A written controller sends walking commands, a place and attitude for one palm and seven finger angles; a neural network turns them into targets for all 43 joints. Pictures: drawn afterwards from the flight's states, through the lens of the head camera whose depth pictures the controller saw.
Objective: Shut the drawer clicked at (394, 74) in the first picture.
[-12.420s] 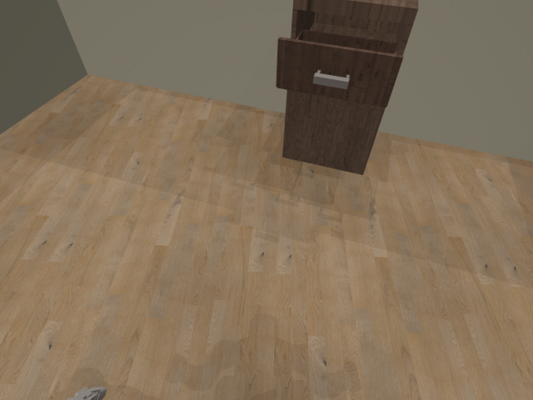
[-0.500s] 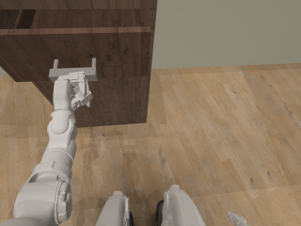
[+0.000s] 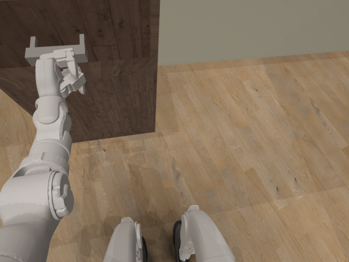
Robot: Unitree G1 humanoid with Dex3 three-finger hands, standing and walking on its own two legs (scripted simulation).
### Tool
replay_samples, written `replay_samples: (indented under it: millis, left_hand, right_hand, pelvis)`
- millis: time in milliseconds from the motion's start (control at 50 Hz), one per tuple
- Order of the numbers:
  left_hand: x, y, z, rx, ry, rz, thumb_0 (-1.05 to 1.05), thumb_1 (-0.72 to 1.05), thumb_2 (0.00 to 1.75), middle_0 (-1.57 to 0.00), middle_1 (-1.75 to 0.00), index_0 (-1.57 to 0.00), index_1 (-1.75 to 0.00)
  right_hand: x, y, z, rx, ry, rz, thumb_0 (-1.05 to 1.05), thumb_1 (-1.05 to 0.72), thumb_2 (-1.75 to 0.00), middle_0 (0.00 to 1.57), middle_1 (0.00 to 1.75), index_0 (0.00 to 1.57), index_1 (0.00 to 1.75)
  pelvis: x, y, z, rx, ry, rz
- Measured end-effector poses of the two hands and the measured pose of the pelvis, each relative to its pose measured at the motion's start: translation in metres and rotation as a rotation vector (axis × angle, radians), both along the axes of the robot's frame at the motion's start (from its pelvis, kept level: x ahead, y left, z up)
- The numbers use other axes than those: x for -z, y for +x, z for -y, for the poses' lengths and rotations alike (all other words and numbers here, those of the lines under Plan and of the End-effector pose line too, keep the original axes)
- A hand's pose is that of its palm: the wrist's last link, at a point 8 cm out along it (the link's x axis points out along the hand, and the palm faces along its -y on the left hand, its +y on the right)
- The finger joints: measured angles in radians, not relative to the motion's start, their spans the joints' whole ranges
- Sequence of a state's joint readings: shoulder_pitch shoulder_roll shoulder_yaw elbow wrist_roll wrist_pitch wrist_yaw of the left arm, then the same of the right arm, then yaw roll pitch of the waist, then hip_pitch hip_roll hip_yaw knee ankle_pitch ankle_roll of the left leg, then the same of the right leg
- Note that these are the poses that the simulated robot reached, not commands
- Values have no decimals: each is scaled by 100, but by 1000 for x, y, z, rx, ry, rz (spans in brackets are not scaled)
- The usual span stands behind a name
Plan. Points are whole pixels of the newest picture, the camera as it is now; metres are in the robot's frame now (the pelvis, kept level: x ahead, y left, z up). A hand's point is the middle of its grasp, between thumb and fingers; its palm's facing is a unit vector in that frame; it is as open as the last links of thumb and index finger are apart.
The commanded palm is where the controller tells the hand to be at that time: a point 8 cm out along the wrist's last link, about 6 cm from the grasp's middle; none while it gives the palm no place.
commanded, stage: push the drawer shut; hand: left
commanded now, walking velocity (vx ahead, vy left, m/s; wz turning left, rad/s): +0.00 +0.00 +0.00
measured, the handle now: (58, 47) +0.60 +0.21 +0.04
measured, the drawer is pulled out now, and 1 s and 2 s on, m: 0.02 0.00 0.00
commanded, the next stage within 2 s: pull the fist back off the drawer in 0.34 s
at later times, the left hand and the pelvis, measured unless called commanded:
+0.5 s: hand (78, 70) +0.54 +0.17 +0.03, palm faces +0.07 -1.00 -0.06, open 2.6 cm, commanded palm +0.56 +0.19 +0.04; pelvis -0.01 +0.00 -0.01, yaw +0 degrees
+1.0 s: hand (79, 71) +0.53 +0.16 +0.03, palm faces +0.07 -1.00 -0.03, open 2.9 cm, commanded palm +0.50 +0.20 +0.04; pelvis -0.01 +0.01 +0.00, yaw -1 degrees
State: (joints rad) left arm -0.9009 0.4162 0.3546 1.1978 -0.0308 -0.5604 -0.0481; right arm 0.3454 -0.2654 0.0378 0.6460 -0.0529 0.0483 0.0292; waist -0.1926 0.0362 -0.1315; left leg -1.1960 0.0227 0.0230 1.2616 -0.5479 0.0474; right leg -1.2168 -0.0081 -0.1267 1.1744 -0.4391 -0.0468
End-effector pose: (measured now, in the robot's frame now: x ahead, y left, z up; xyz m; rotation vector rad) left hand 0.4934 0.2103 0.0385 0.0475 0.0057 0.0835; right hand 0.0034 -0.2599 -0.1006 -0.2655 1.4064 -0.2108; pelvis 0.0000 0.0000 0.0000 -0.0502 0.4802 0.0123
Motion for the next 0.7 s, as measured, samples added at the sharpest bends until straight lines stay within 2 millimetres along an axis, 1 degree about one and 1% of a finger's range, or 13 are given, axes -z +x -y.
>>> replay_samples:
  millis: [140, 300, 480, 700]
  left_hand:
    - [-1, 17, -1, 5, 2, -5, 3, 85, 96, -140, -160, -140, -160]
    - [3, 18, -4, 6, 6, -10, -3, 78, 101, -140, -160, -140, -160]
    - [5, 20, -8, 7, 12, -14, -7, 72, 106, -140, -160, -140, -160]
    - [5, 21, -13, 15, 8, -19, -7, 68, 101, -140, -160, -140, -160]
  right_hand:
    - [-1, -6, -3, 14, -1, -30, 0, -90, -89, 20, 30, 20, 30]
    - [0, -10, -5, -3, 2, -59, 0, -90, -89, 21, 30, 20, 30]
    - [1, -16, -2, -17, -29, -35, 0, -90, -89, 21, 30, 20, 30]
    - [0, -34, -4, -15, -39, -35, 0, -90, -89, 20, 30, 20, 30]
  pelvis:
    - [1, 2, -1, 2, -8, -16]
    - [4, 1, -1, -11, -16, -25]
    - [11, -10, 0, -20, -28, -33]
    - [16, -22, -3, -16, -35, -38]
